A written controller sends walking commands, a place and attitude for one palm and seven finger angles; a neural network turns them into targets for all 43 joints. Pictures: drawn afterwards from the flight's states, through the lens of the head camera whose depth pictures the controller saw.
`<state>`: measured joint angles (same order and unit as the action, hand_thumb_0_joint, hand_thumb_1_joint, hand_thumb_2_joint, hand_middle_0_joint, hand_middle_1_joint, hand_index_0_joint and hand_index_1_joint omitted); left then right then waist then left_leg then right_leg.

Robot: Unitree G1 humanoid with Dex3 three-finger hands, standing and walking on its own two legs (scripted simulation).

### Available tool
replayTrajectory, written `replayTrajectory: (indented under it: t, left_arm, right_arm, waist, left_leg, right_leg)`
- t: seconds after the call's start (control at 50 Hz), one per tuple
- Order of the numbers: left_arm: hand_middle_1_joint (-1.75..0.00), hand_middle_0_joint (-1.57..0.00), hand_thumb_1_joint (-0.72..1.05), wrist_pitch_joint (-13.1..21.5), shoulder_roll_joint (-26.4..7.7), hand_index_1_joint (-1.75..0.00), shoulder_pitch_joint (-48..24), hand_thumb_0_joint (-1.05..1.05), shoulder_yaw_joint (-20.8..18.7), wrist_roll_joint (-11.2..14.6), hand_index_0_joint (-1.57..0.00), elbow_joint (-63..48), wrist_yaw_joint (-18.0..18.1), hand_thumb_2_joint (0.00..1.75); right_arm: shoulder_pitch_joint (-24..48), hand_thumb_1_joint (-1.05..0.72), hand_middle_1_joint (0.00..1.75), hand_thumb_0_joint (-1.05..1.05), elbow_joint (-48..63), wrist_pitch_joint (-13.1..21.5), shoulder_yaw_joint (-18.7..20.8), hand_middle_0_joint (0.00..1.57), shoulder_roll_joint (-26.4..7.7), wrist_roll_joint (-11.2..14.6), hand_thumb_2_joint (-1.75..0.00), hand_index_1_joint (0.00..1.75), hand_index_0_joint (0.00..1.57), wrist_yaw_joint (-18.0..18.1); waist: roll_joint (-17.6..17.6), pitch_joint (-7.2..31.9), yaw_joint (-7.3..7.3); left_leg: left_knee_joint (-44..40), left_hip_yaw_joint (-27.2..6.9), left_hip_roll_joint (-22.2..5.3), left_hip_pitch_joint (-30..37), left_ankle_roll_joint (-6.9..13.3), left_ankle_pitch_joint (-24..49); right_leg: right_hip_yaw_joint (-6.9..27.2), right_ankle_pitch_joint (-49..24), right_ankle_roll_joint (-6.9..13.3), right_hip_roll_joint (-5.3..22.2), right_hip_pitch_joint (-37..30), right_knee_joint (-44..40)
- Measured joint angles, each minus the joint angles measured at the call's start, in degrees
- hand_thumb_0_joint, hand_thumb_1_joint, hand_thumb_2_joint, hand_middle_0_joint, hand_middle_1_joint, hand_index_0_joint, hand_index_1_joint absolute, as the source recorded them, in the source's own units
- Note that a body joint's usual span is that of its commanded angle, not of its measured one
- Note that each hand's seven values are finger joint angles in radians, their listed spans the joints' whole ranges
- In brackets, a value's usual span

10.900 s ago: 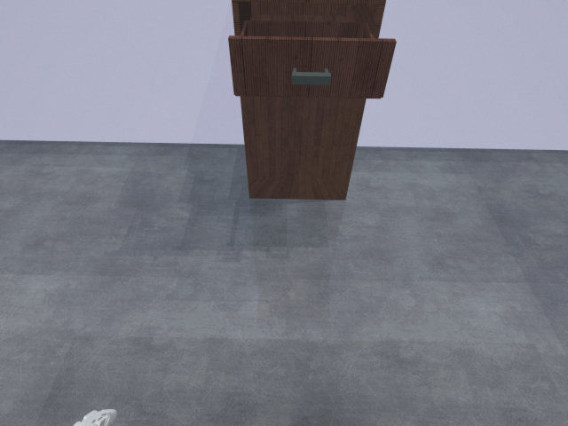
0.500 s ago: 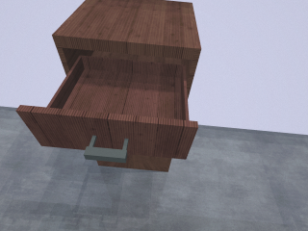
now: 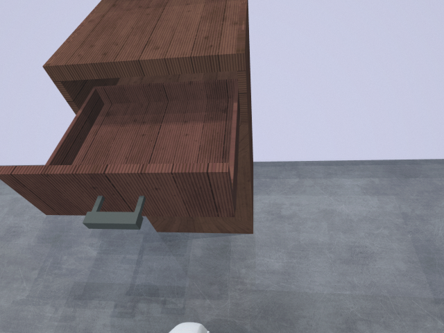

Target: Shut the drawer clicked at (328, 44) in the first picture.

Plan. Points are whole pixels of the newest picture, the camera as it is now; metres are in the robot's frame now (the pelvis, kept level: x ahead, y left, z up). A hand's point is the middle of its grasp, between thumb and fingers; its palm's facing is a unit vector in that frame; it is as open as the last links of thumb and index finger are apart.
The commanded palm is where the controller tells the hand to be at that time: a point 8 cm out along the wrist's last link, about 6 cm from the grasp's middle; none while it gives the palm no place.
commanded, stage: come to a stop and stand still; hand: left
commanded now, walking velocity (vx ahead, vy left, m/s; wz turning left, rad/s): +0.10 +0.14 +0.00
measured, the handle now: (117, 210) +0.32 +0.24 +0.04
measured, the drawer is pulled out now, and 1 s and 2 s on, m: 0.29 0.29 0.29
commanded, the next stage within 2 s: look again from close up in 0.68 s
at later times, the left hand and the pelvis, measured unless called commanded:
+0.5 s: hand out of the picture -0.06 +0.24 -0.18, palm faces +0.10 -0.98 -0.17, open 7.4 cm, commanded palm none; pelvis -0.06 +0.05 +0.01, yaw +1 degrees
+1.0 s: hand out of the picture +0.02 +0.19 -0.18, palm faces -0.02 -0.97 -0.23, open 7.2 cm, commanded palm none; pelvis -0.04 +0.01 -0.01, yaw -1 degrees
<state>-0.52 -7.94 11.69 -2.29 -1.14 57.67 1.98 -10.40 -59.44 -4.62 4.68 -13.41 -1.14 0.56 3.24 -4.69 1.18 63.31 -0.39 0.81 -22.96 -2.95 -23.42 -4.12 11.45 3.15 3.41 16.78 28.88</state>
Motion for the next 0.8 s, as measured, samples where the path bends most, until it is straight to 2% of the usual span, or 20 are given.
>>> replayTrajectory:
  t: [0.08,0.24,0.3,0.34,0.36,0.38,0.42,0.44,0.52,0.58,0.66,0.74,0.78,0.8]
  left_arm:
    - [-0.3,-0.2,0.9,0.2,-0.1,-0.3,0.4,0.0,-0.2,-0.1,-0.2,-0.6,0.2,0.9]
    - [-0.3,-0.2,0.9,-0.6,-1.2,-0.3,3.4,0.0,-0.7,-0.8,-0.2,0.6,-0.6,0.9]
    - [-0.3,-0.2,0.9,-1.3,-2.0,-0.3,4.3,0.0,-1.0,-0.8,-0.21,1.9,-0.7,0.9]
    - [-0.3,-0.2,0.9,-1.8,-2.4,-0.3,4.8,0.0,-1.2,-0.5,-0.2,3.0,-0.7,0.9]
    - [-0.3,-0.2,0.9,-2.1,-2.4,-0.3,5.0,0.0,-1.2,-0.3,-0.2,3.3,-0.7,0.9]
    - [-0.3,-0.2,0.9,-2.4,-2.7,-0.3,5.0,0.0,-1.3,0.0,-0.2,3.8,-0.7,0.9]
    - [-0.3,-0.2,0.9,-3.0,-3.1,-0.3,5.2,0.0,-1.6,0.2,-0.2,4.2,-0.7,0.9]
    - [-0.3,-0.2,0.9,-3.1,-3.1,-0.3,5.4,0.0,-1.7,0.0,-0.2,4.3,-1.0,0.9]
    - [-0.3,-0.2,0.91,-1.9,-2.9,-0.3,6.1,0.0,-1.9,-0.4,-0.2,4.0,-1.8,0.9]
    - [-0.3,-0.19,0.91,-1.3,-2.6,-0.3,6.4,0.0,-1.7,-0.4,-0.2,4.5,-1.8,0.9]
    - [-0.3,-0.19,0.91,-1.7,-2.1,-0.3,5.1,0.0,-1.0,0.0,-0.2,5.7,-1.6,0.9]
    - [-0.3,-0.2,0.92,-1.9,-1.7,-0.3,2.4,0.01,-0.5,0.4,-0.2,6.0,-1.0,0.9]
    - [-0.3,-0.2,0.93,-1.5,-1.9,-0.3,1.2,0.01,-0.4,0.6,-0.2,5.8,-1.0,0.9]
    - [-0.3,-0.2,0.93,-0.7,-1.9,-0.3,0.6,0.01,0.0,0.6,-0.2,5.9,-0.7,0.9]
  right_arm:
    - [-1.1,-0.91,0.29,0.0,-0.2,-0.4,-0.2,0.2,-0.2,-0.3,-0.9,0.3,0.2,-0.6]
    - [-2.0,-0.91,0.29,0.0,0.0,0.7,-0.9,0.2,0.5,0.1,-0.9,0.3,0.2,-1.1]
    - [-3.1,-0.91,0.29,0.0,0.1,1.9,-1.3,0.2,1.2,0.3,-0.9,0.3,0.2,-1.0]
    - [-4.7,-0.91,0.29,0.0,0.0,3.0,-1.7,0.2,1.7,0.4,-0.9,0.3,0.2,-0.7]
    - [-5.8,-0.91,0.29,0.0,0.1,3.5,-1.8,0.2,1.8,0.3,-0.9,0.3,0.2,-0.5]
    - [-6.4,-0.91,0.29,0.0,-0.4,3.8,-1.9,0.2,2.4,0.0,-0.9,0.3,0.2,-0.1]
    - [-8.2,-0.91,0.29,0.0,-1.2,3.5,-2.5,0.2,4.0,-0.3,-0.9,0.3,0.2,0.5]
    - [-9.4,-0.91,0.29,0.0,-1.7,3.5,-2.9,0.2,4.6,-0.4,-0.9,0.3,0.2,0.7]
    - [-12.4,-0.91,0.29,0.0,-4.4,3.9,-4.0,0.2,6.7,0.1,-0.9,0.3,0.2,1.1]
    - [-13.1,-0.91,0.29,0.0,-5.1,5.2,-4.4,0.2,8.1,0.1,-0.9,0.3,0.2,1.6]
    - [-13.3,-0.91,0.29,0.0,-5.4,6.7,-4.9,0.2,9.6,-0.3,-0.9,0.3,0.2,2.4]
    - [-13.0,-0.91,0.29,0.0,-6.2,6.6,-4.9,0.2,10.1,-0.4,-0.9,0.3,0.2,2.6]
    - [-12.9,-0.91,0.29,0.0,-6.8,6.2,-4.7,0.2,10.0,-0.3,-0.9,0.3,0.21,2.5]
    - [-12.9,-0.91,0.3,0.0,-7.0,6.1,-4.6,0.2,9.7,0.0,-0.9,0.3,0.21,2.2]
  waist:
    - [-0.6,0.8,0.76]
    - [-2.8,2.5,2.4]
    - [-3.7,3.4,2.37]
    - [-3.7,4.5,1.86]
    - [-2.9,5.2,1.37]
    - [-3.3,5.4,0.79]
    - [-4.4,5.7,-0.25]
    - [-4.4,6.1,-0.67]
    - [-4.9,6.9,-0.56]
    - [-6.0,6.3,-0.81]
    - [-6.2,4.5,-2.26]
    - [-5.1,2.6,-3.51]
    - [-4.4,2.2,-3.82]
    - [-3.9,2.3,-3.67]
  left_leg:
    - [-2.7,-0.8,-0.8,1.7,-0.5,1.9]
    - [-19.6,0.9,-2.0,8.3,0.5,-1.9]
    - [-27.2,2.8,-1.4,11.6,1.5,-1.1]
    - [-35.2,4.1,-1.0,15.3,2.2,1.6]
    - [-39.3,3.6,-1.2,16.8,2.8,1.9]
    - [-40.5,3.3,-1.1,16.8,3.6,5.5]
    - [-40.4,3.1,-0.8,16.7,4.4,7.8]
    - [-41.2,2.8,-0.9,16.9,4.6,8.1]
    - [-44.9,2.3,-0.8,17.7,4.8,9.9]
    - [-46.0,3.1,-0.2,17.6,5.0,10.4]
    - [-45.8,3.7,-0.3,17.3,4.9,10.1]
    - [-43.6,3.8,-1.3,16.7,4.1,8.7]
    - [-41.9,3.8,-1.7,16.2,3.5,7.5]
    - [-39.5,3.8,-2.0,15.0,3.0,6.4]
  right_leg:
    - [-0.2,-2.2,0.1,0.4,0.2,-2.5]
    - [0.6,-6.5,-0.5,0.6,0.7,-6.5]
    - [0.7,-8.4,-1.3,0.3,0.7,-8.4]
    - [0.5,-7.6,-2.1,-0.5,1.2,-7.8]
    - [-0.1,-5.4,-2.7,-1.3,2.3,-6.3]
    - [0.2,-1.2,-3.3,-1.5,3.6,-3.4]
    - [1.7,5.8,-3.8,-2.1,6.1,5.4]
    - [2.3,6.8,-3.9,-2.6,7.3,10.3]
    - [4.3,4.4,-4.7,-3.4,10.0,25.9]
    - [4.9,4.1,-5.1,-2.9,9.8,29.3]
    - [4.2,7.6,-5.3,-2.0,7.8,26.0]
    - [2.4,11.1,-4.8,-1.6,4.0,15.9]
    - [1.7,9.8,-4.4,-1.6,1.5,9.7]
    - [1.7,6.1,-3.6,-1.6,0.3,6.3]
